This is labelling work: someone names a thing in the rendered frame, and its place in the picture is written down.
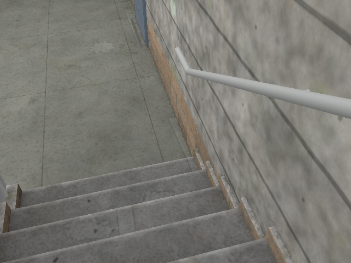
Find stairs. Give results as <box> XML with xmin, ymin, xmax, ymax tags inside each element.
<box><xmin>0</xmin><ymin>157</ymin><xmax>277</xmax><ymax>263</ymax></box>

